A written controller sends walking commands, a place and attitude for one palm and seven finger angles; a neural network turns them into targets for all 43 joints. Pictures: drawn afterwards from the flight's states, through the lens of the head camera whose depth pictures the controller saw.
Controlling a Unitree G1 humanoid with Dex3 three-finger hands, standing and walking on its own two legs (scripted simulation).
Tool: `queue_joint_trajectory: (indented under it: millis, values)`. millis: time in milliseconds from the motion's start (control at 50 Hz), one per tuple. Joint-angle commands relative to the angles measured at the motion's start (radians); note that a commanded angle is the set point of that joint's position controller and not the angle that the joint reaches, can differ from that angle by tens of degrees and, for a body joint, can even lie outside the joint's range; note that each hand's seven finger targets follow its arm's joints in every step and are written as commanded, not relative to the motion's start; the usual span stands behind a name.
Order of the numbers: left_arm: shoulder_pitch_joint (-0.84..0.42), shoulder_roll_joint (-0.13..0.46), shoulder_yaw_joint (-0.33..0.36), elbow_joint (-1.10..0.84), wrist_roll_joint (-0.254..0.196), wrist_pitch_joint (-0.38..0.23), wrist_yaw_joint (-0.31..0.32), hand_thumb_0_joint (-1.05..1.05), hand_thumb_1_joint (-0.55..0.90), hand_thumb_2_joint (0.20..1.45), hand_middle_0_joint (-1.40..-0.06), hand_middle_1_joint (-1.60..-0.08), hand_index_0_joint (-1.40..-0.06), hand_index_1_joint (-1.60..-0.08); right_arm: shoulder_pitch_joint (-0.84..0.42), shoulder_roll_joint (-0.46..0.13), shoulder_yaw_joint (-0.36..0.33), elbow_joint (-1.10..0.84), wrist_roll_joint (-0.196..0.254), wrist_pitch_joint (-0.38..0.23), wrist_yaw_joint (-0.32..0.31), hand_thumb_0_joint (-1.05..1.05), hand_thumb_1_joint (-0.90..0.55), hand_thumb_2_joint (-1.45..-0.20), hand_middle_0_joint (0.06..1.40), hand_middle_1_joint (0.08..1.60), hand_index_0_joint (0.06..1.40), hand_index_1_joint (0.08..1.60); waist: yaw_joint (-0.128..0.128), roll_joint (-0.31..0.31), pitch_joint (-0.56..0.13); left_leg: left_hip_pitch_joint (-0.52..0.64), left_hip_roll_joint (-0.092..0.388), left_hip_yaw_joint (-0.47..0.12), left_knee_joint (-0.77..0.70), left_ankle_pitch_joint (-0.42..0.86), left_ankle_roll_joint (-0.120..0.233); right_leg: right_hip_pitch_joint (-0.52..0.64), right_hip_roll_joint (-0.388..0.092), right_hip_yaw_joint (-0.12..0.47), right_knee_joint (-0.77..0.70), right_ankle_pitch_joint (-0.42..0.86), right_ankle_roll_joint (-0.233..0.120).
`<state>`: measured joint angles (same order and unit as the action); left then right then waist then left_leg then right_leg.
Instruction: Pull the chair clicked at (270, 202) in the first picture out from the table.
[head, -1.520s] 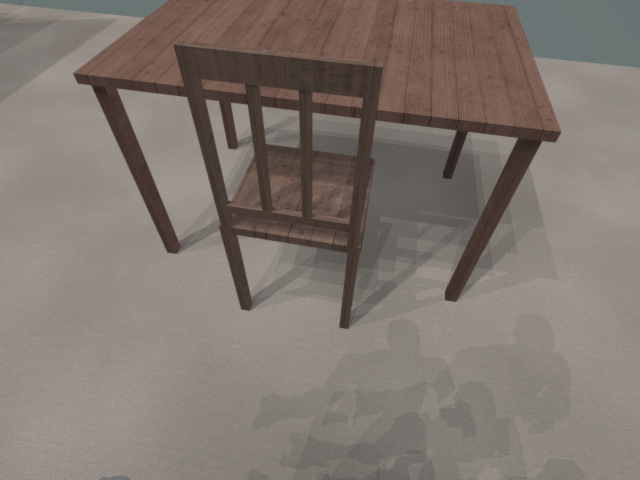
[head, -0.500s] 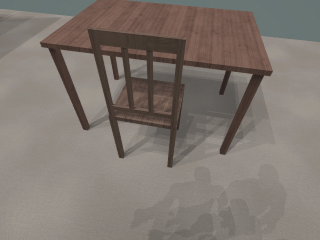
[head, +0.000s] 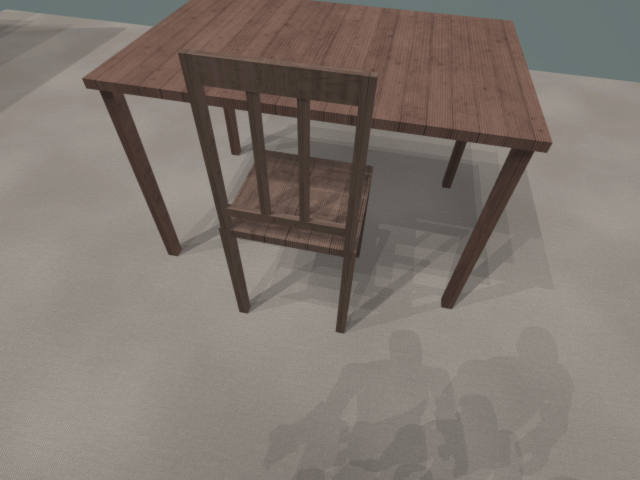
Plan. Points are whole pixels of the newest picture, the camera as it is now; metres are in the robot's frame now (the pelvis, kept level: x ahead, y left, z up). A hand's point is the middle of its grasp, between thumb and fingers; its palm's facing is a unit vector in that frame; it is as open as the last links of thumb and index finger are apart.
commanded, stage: turn to face it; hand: left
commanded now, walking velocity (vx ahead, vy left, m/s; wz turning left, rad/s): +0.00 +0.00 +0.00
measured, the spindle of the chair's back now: (260, 160) +0.78 +0.18 -0.07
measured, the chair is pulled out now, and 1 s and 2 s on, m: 0.00 0.00 0.00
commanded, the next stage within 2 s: take the last steps up to it in 0.28 s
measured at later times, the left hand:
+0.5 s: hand out of the picture +0.04 +0.18 -0.18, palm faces -0.07 -0.97 -0.21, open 7.4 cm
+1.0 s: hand (176, 464) +0.18 +0.22 -0.18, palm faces -0.11 -0.98 -0.17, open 7.4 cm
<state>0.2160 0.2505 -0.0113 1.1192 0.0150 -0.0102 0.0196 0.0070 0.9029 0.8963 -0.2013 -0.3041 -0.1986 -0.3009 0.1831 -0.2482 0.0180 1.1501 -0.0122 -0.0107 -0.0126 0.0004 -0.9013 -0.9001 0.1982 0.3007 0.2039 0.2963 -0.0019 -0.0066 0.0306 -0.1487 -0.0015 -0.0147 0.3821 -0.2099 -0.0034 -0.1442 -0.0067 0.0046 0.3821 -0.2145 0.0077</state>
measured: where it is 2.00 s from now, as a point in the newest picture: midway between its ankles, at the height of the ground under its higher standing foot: (309, 470)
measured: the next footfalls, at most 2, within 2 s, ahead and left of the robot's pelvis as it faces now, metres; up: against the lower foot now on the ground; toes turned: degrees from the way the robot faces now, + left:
right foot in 1.20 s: +0.31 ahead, -0.09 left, +0.00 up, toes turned -12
left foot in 1.56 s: +0.32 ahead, +0.13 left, +0.00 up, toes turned -5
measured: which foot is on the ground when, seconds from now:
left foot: down 0.00-1.00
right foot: down 0.00-0.72, up 0.74-1.00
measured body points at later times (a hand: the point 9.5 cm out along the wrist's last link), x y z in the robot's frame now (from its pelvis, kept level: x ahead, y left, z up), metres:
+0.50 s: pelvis +0.00 +0.00 -0.01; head +0.00 -0.01 +0.44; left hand +0.04 +0.23 -0.16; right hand +0.00 -0.24 -0.17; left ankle +0.00 +0.12 -0.74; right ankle +0.00 -0.12 -0.75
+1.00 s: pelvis +0.11 +0.05 +0.00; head +0.12 +0.06 +0.45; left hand +0.18 +0.27 -0.16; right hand +0.00 -0.13 -0.15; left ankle +0.06 +0.13 -0.75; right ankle +0.18 -0.09 -0.68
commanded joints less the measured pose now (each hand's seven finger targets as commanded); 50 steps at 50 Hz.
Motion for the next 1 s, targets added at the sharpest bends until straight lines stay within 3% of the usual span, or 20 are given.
queue_joint_trajectory:
  millis: [0,200,340,360,400,420,460,500,520,560,580,640,660,680,700,720,760,820,880,980]
  values:
    - [0.013,0.152,0.034,-0.041,-0.005,-0.015,0.008,0.000,0.900,0.900,-0.200,-0.300,-0.200,-0.300,0.010,-0.158,-0.033,-0.043,0.005,-0.019,-0.012,0.000,-0.900,-0.900,0.200,0.300,0.200,0.300,0.001,0.012,-0.022,0.000,0.104,-0.084,-0.068,0.130,0.027,-0.011,-0.101,0.082,-0.060,0.106,-0.021]
    - [0.056,0.096,0.039,-0.043,-0.004,0.007,0.009,0.000,0.900,0.900,-0.200,-0.300,-0.200,-0.300,0.059,-0.096,-0.037,-0.046,0.003,-0.011,-0.023,0.000,-0.900,-0.900,0.200,0.300,0.200,0.300,0.000,0.009,-0.027,0.012,0.119,-0.028,-0.015,0.139,0.016,-0.052,-0.086,0.123,0.003,0.200,-0.029]
    - [0.064,0.085,0.058,-0.084,-0.001,0.020,0.004,0.000,0.900,0.900,-0.200,-0.300,-0.200,-0.300,0.066,-0.093,-0.056,-0.083,0.002,-0.005,-0.028,0.000,-0.900,-0.900,0.200,0.300,0.200,0.300,0.003,0.033,0.000,-0.025,0.140,-0.018,0.009,0.044,0.026,-0.123,-0.054,0.152,0.071,0.158,-0.039]
    - [0.065,0.082,0.058,-0.085,0.000,0.019,0.004,0.000,0.900,0.900,-0.200,-0.300,-0.200,-0.300,0.075,-0.087,-0.056,-0.084,0.003,-0.006,-0.028,0.000,-0.900,-0.900,0.200,0.300,0.200,0.300,0.003,0.030,-0.007,-0.036,0.143,-0.024,0.004,0.031,0.030,-0.109,-0.049,0.150,0.072,0.146,-0.039]
    - [0.099,0.069,0.058,-0.081,0.007,0.013,-0.002,0.000,0.900,0.900,-0.200,-0.300,-0.200,-0.300,0.090,-0.090,-0.056,-0.080,-0.004,-0.009,-0.018,0.000,-0.900,-0.900,0.200,0.300,0.200,0.300,0.014,0.032,-0.010,-0.061,0.128,-0.028,-0.011,-0.207,0.040,-0.103,-0.036,0.156,0.056,-0.125,-0.053]
    - [0.113,0.071,0.061,-0.078,0.010,0.012,-0.006,0.000,0.900,0.900,-0.200,-0.300,-0.200,-0.300,0.088,-0.082,-0.059,-0.079,-0.006,-0.006,-0.011,0.000,-0.900,-0.900,0.200,0.300,0.200,0.300,0.024,0.008,0.034,-0.110,0.112,-0.023,-0.004,-0.325,0.042,-0.115,-0.042,0.182,0.023,-0.269,-0.065]
    - [0.157,0.090,0.070,-0.071,0.013,0.009,-0.009,0.000,0.900,0.900,-0.200,-0.300,-0.200,-0.300,0.097,-0.064,-0.059,-0.084,-0.009,-0.003,-0.002,0.000,-0.900,-0.900,0.200,0.300,0.200,0.300,0.039,-0.082,0.096,-0.213,0.058,0.012,0.104,-0.373,0.037,-0.107,-0.083,0.283,-0.058,-0.448,-0.103]
    - [0.223,0.125,0.090,-0.063,0.005,0.001,-0.003,0.000,0.900,0.900,-0.200,-0.300,-0.200,-0.300,0.096,-0.031,-0.059,-0.099,-0.011,-0.010,0.003,0.000,-0.900,-0.900,0.200,0.300,0.200,0.300,0.054,-0.188,0.114,-0.322,0.015,0.093,0.324,-0.275,0.021,-0.051,-0.220,0.481,-0.186,-0.545,-0.183]
    - [0.244,0.127,0.096,-0.063,0.004,-0.009,0.000,0.000,0.900,0.900,-0.200,-0.300,-0.200,-0.300,0.077,-0.030,-0.061,-0.116,-0.012,-0.018,0.005,0.000,-0.900,-0.900,0.200,0.300,0.200,0.300,0.057,-0.174,0.116,-0.374,0.027,0.075,0.403,-0.270,0.020,-0.021,-0.273,0.548,-0.215,-0.487,-0.225]
    - [0.228,0.127,0.107,-0.072,0.011,-0.026,0.007,0.000,0.900,0.900,-0.200,-0.300,-0.200,-0.300,0.064,-0.028,-0.065,-0.136,-0.007,-0.033,0.012,0.000,-0.900,-0.900,0.200,0.300,0.200,0.300,0.048,-0.126,0.098,-0.416,0.068,0.031,0.446,-0.314,0.023,0.016,-0.320,0.521,-0.187,-0.343,-0.262]
    - [0.204,0.116,0.106,-0.078,0.014,-0.030,0.007,0.000,0.900,0.900,-0.200,-0.300,-0.200,-0.300,0.072,-0.017,-0.066,-0.140,-0.005,-0.040,0.016,0.000,-0.900,-0.900,0.200,0.300,0.200,0.300,0.035,-0.121,0.091,-0.377,0.081,0.010,0.403,-0.315,0.028,-0.007,-0.312,0.470,-0.158,-0.274,-0.252]
    - [0.131,0.096,0.106,-0.090,0.009,-0.024,-0.001,0.000,0.900,0.900,-0.200,-0.300,-0.200,-0.300,0.229,0.019,-0.059,-0.096,-0.002,-0.048,0.012,0.000,-0.900,-0.900,0.200,0.300,0.200,0.300,-0.041,-0.101,0.047,0.011,0.021,0.098,0.119,-0.117,0.022,-0.243,-0.181,0.254,-0.059,-0.277,-0.164]
    - [0.117,0.062,0.100,-0.093,0.010,-0.017,-0.007,0.000,0.900,0.900,-0.200,-0.300,-0.200,-0.300,0.307,-0.006,-0.066,-0.067,-0.001,-0.048,0.004,0.000,-0.900,-0.900,0.200,0.300,0.200,0.300,-0.066,0.001,0.058,0.131,0.032,0.052,0.051,-0.197,0.026,-0.359,-0.103,0.182,0.061,-0.332,-0.127]
    - [0.094,0.004,0.092,-0.120,0.006,-0.007,-0.016,0.000,0.900,0.900,-0.200,-0.300,-0.200,-0.300,0.416,-0.093,-0.089,-0.044,-0.017,-0.047,-0.007,0.000,-0.900,-0.900,0.200,0.300,0.200,0.300,-0.107,0.249,0.082,0.171,0.218,-0.240,-0.117,-0.473,0.085,-0.519,0.019,0.061,0.353,-0.344,-0.079]
    - [0.040,-0.021,0.089,-0.166,0.004,-0.017,-0.019,0.000,0.900,0.900,-0.200,-0.300,-0.200,-0.300,0.479,-0.147,-0.098,-0.048,-0.024,-0.048,-0.019,0.000,-0.900,-0.900,0.200,0.300,0.200,0.300,-0.115,0.307,0.097,0.120,0.391,-0.485,-0.294,-0.612,0.165,-0.586,0.039,-0.030,0.588,-0.344,-0.056]
    - [0.020,-0.003,0.092,-0.157,0.018,-0.022,-0.018,0.000,0.900,0.900,-0.200,-0.300,-0.200,-0.300,0.416,-0.112,-0.085,-0.059,-0.019,-0.047,-0.016,0.000,-0.900,-0.900,0.200,0.300,0.200,0.300,-0.088,0.200,0.127,0.065,0.402,-0.508,-0.313,-0.593,0.192,-0.603,-0.026,0.028,0.713,-0.263,-0.077]
    - [0.064,-0.009,0.090,-0.107,0.020,-0.025,-0.031,0.000,0.900,0.900,-0.200,-0.300,-0.200,-0.300,0.304,-0.030,-0.060,-0.084,-0.006,-0.063,-0.017,0.000,-0.900,-0.900,0.200,0.300,0.200,0.300,-0.026,0.044,0.127,0.018,0.336,-0.317,-0.285,-0.341,0.185,-0.581,-0.090,0.020,0.776,-0.107,-0.066]
    - [0.100,-0.047,0.080,-0.084,0.018,-0.018,-0.039,0.000,0.900,0.900,-0.200,-0.300,-0.200,-0.300,0.316,-0.004,-0.045,-0.061,0.000,-0.088,-0.023,0.000,-0.900,-0.900,0.200,0.300,0.200,0.300,-0.002,0.075,0.099,0.079,0.267,-0.114,-0.245,0.073,0.190,-0.563,-0.105,-0.016,0.732,-0.017,-0.032]
    - [0.050,-0.049,0.077,-0.104,0.014,-0.015,-0.041,0.000,0.900,0.900,-0.200,-0.300,-0.200,-0.300,0.357,0.000,-0.045,-0.031,0.000,-0.095,-0.027,0.000,-0.900,-0.900,0.200,0.300,0.200,0.300,-0.007,0.056,0.081,0.154,0.264,-0.059,-0.230,0.252,0.216,-0.585,-0.108,-0.045,0.648,-0.010,-0.022]
    - [-0.085,-0.059,0.074,-0.160,0.009,-0.019,-0.044,0.000,0.900,0.900,-0.200,-0.300,-0.200,-0.300,0.388,0.024,-0.043,0.007,-0.004,-0.089,-0.025,0.000,-0.900,-0.900,0.200,0.300,0.200,0.300,-0.030,0.096,0.127,0.131,0.232,0.008,-0.225,0.318,0.204,-0.526,-0.093,-0.097,0.428,0.032,-0.028]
